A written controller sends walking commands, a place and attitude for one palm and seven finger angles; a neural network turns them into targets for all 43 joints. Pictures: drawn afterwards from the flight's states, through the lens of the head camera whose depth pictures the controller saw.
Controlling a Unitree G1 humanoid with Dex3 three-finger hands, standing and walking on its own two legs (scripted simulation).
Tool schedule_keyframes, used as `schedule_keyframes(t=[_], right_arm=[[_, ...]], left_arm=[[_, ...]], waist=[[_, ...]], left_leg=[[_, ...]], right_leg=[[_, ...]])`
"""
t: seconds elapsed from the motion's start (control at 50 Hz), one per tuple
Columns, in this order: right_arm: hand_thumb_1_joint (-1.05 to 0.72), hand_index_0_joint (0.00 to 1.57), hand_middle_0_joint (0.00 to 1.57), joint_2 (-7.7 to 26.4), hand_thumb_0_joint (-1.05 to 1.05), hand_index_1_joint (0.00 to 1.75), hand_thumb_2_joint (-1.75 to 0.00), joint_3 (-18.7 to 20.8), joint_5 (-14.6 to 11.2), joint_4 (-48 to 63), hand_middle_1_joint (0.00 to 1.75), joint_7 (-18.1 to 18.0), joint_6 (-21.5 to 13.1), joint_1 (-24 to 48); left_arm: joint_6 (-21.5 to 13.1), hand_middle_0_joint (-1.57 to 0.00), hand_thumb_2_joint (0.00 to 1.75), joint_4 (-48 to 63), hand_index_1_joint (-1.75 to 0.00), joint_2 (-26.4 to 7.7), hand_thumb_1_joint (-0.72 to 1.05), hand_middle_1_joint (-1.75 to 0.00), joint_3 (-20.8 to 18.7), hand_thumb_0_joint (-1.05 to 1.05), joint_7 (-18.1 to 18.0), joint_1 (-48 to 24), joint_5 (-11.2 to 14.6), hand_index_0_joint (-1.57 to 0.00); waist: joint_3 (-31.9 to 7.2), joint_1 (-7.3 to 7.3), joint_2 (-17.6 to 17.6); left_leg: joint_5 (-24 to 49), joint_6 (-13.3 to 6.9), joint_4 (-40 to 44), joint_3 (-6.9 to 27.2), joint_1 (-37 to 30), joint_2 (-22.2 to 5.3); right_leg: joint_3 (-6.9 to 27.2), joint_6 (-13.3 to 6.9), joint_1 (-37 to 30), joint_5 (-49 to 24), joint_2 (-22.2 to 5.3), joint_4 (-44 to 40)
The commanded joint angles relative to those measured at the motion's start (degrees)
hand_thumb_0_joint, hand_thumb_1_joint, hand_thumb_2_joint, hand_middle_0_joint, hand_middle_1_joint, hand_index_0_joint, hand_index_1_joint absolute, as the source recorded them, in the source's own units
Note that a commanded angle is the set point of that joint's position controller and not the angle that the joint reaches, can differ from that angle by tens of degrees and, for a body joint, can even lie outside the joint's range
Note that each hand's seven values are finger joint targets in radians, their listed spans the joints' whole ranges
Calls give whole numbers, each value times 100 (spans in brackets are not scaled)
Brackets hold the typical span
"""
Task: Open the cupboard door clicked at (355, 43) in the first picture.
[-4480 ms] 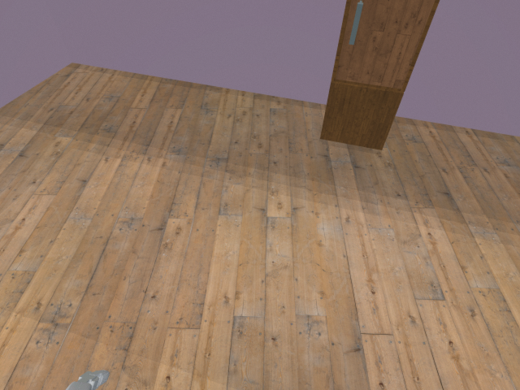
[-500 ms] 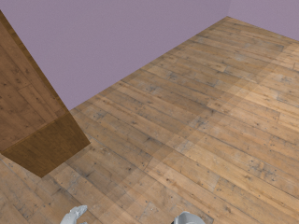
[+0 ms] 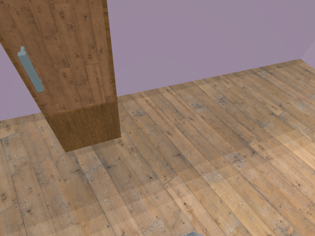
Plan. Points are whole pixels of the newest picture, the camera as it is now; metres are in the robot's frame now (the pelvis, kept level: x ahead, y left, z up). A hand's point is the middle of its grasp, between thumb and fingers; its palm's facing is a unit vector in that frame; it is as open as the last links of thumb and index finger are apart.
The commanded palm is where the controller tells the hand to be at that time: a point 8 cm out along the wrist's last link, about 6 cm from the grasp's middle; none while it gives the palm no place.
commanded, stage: turn to face it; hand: left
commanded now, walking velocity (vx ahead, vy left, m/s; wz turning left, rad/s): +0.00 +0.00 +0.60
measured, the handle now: (31, 69) +0.67 +0.52 -0.03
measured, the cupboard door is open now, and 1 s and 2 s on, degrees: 0 0 0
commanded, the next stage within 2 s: take the last steps up to it in 0.62 s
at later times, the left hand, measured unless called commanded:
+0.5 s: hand out of the picture +0.05 +0.18 -0.13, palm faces +0.27 -0.92 -0.27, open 7.4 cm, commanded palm none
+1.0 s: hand out of the picture -0.17 +0.14 -0.17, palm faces +0.49 -0.85 -0.20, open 7.4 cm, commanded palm none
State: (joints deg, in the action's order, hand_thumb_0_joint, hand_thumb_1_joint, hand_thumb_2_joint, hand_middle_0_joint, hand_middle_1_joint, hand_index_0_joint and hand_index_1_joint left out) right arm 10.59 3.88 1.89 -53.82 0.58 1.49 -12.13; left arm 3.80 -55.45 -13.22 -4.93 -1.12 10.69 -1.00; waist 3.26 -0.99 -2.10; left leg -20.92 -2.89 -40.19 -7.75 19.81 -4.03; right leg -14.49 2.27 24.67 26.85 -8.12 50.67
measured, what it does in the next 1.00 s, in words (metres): steps on the spot, turning left: right foot, then left foot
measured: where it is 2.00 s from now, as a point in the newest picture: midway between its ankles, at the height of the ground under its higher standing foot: (126, 232)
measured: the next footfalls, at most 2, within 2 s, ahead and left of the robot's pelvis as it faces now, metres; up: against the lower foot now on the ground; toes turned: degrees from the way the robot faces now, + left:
right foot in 0.48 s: +0.05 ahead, -0.15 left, +0.00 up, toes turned +13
left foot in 0.96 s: -0.09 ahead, +0.07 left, +0.00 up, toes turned +30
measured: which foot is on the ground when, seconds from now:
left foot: down 0.00-0.48, up 0.50-0.94, down 0.96-1.00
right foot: up 0.00-0.46, down 0.48-0.96, up 0.98-1.00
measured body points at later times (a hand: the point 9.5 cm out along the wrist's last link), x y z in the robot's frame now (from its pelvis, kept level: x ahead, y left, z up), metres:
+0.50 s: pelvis -0.02 -0.05 +0.01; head +0.01 -0.06 +0.46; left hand +0.03 +0.22 -0.11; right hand +0.10 -0.28 -0.15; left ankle +0.01 +0.08 -0.72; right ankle +0.01 -0.16 -0.73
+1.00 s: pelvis -0.05 -0.02 +0.01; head -0.05 +0.01 +0.46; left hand -0.20 +0.18 -0.15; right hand +0.13 -0.20 -0.12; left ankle -0.13 +0.05 -0.72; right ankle +0.00 -0.15 -0.71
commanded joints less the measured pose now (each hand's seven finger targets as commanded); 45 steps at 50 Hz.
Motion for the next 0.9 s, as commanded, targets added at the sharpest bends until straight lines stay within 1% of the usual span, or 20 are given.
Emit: schedule_keyframes(t=[0.0, 0.04, 0.1, 0.22, 0.3, 0.38, 0.42, 0.44, 0.46, 0.48, 0.5, 0.52, 0.54, 0.56, 0.58, 0.7, 0.74, 0.8, 0.84, 0.88], right_arm=[[-90, 20, 20, 1124, 0, 30, -90, 187, -53, 276, 30, -175, -147, -236], [-90, 20, 20, 1145, 0, 30, -90, 168, -74, 356, 30, -181, -190, -118], [-90, 20, 20, 1171, 0, 30, -90, 189, -102, 281, 30, -184, -188, -332], [-90, 20, 20, 1262, 0, 30, -90, 227, -65, 244, 30, -141, -103, -414], [-90, 20, 20, 1306, 0, 30, -90, 264, -43, 277, 30, -122, -39, -320], [-90, 20, 20, 1341, 0, 30, -90, 292, -31, 393, 30, -91, 11, -23], [-90, 20, 20, 1238, 0, 30, -90, 280, -82, 474, 30, -63, 29, 159], [-90, 20, 20, 985, 0, 30, -90, 251, -125, 516, 30, -35, 39, 147], [-90, 20, 20, 575, 0, 30, -90, 189, -153, 659, 30, -29, 46, 104], [-90, 20, 20, 898, 0, 30, -90, 265, -73, 667, 30, -42, 77, 233], [-90, 20, 20, 919, 0, 30, -90, 294, -54, 642, 30, -19, 143, 208], [-90, 20, 20, 879, 0, 30, -90, 285, -34, 469, 30, 4, 197, 110], [-90, 20, 20, 865, 0, 30, -90, 278, -32, 321, 30, 34, 212, 16], [-90, 20, 20, 812, 0, 30, -90, 258, -36, 267, 30, 52, 214, -98], [-90, 20, 20, 757, 0, 30, -90, 235, -45, 237, 30, 56, 207, -121], [-90, 20, 20, 672, 0, 30, -90, 130, -89, 255, 30, 27, 186, 429], [-90, 20, 20, 612, 0, 30, -90, 70, -81, 249, 30, 31, 157, 523], [-90, 20, 20, 575, 0, 30, -90, 24, -81, 260, 30, 75, 62, 661], [-90, 20, 20, 537, 0, 30, -90, -9, -87, 201, 30, 83, -20, 538], [-90, 20, 20, 466, 0, 30, -90, -48, -86, 3, 30, 58, -103, 22]], left_arm=[[-216, -20, 90, 665, -30, -285, 90, -30, -98, 0, 97, -479, -34, -20], [-211, -20, 90, 500, -30, -383, 90, -30, -91, 0, 88, -147, -17, -20], [-195, -20, 90, 454, -30, -459, 90, -30, -86, 0, 37, -130, 6, -20], [-163, -20, 90, 608, -30, -511, 90, -30, -56, 0, -24, -374, 39, -20], [-170, -20, 90, 679, -30, -475, 90, -30, -18, 0, -46, -471, 51, -20], [-215, -20, 90, 628, -30, -395, 90, -30, 10, 0, -70, -19, 87, -20], [-281, -20, 90, 544, -30, -499, 90, -30, -18, 0, -97, 382, 85, -20], [-334, -20, 90, 532, -30, -764, 90, -30, -68, 0, -126, 561, 30, -20], [-378, -20, 90, 605, -30, -1311, 90, -30, -161, 0, -156, 552, -76, -20], [-342, -20, 90, 750, -30, -1361, 90, -30, -106, 0, -148, 330, -21, -20], [-339, -20, 90, 834, -30, -1102, 90, -30, -89, 0, -167, -37, -14, -20], [-372, -20, 90, 859, -30, -941, 90, -30, -74, 0, -157, -332, -7, -20], [-393, -20, 90, 860, -30, -794, 90, -30, 6, 0, -125, -434, 3, -20], [-424, -20, 90, 847, -30, -683, 90, -30, 51, 0, -104, -394, 10, -20], [-446, -20, 90, 796, -30, -632, 90, -30, 65, 0, -92, -239, 9, -20], [-466, -20, 90, 435, -30, -763, 90, -30, 43, 0, -101, 588, -56, -20], [-487, -20, 90, 290, -30, -864, 90, -30, 18, 0, -69, 846, -76, -20], [-517, -20, 90, 85, -30, -922, 90, -30, -6, 0, -23, 1066, -104, -20], [-533, -20, 90, -16, -30, -960, 90, -30, -15, 0, -7, 1030, -115, -20], [-509, -20, 90, -82, -30, -920, 90, -30, 4, 0, 16, 820, -73, -20]], waist=[[-551, -26, 1108], [-811, 37, 796], [-828, -24, 709], [-570, -144, 1020], [-511, -189, 1117], [-665, -4, 1175], [-735, 221, 958], [-760, 299, 258], [-546, 311, -1498], [-411, 310, -1246], [-252, 115, -813], [-63, -26, -912], [80, -102, -680], [99, -128, -679], [65, -82, -709], [-141, 296, -808], [-212, 409, -924], [-191, 534, -1003], [-157, 473, -992], [-229, 210, -891]], left_leg=[[2358, -496, 2265, 2159, -1051, -1397], [2925, -418, 2099, 1767, -1434, -1071], [3457, -459, 2068, 1777, -1726, -984], [2801, -674, 2182, 2348, -1521, -991], [2407, -763, 2151, 2757, -1200, -959], [2289, -632, 1985, 2874, -684, -727], [1804, -336, 1648, 2700, -18, -447], [998, -8, 1000, 2309, 656, -43], [-657, 481, -453, 1130, 1670, 837], [-1181, 468, -1598, 1220, 1386, 675], [-891, 448, -2187, 1365, 1240, 549], [-587, 469, -2508, 1301, 1226, 439], [-203, 524, -2771, 1172, 1183, 374], [38, 571, -2885, 1062, 1176, 348], [142, 610, -2856, 1005, 1186, 367], [-303, 743, -1652, 757, 922, 226], [-427, 708, -1150, 643, 789, 213], [-613, 584, -498, 455, 511, 201], [-660, 470, 74, 370, 165, 192], [-114, 389, 1110, 157, -862, 311]], right_leg=[[1294, 204, 1284, -485, 111, 1782], [1313, 308, 1145, -759, 172, 1753], [1394, 410, 1070, -817, 205, 1544], [1467, 450, 693, -407, 288, 678], [1462, 349, 237, -121, 448, -93], [1355, 186, -760, -415, 706, -1259], [1323, 121, -1797, -1278, 647, -2517], [1922, -77, -2417, -1192, -6, -3290], [3625, -685, -2523, -1056, -1576, -3821], [3646, -1054, -1478, -1330, -2033, -3865], [3173, -1086, -1007, -1177, -1762, -3874], [2860, -941, -872, -1195, -1354, -3813], [2378, -817, -841, -1516, -1015, -3645], [2010, -765, -904, -1831, -846, -3538], [1840, -729, -1056, -2039, -742, -3476], [1833, -956, -1807, -2891, -974, -3287], [1916, -962, -2005, -2508, -1036, -3376], [2155, -984, -1971, -1158, -1154, -3662], [2211, -1010, -1790, -646, -1180, -3713], [1845, -774, -1216, -164, -873, -3472]])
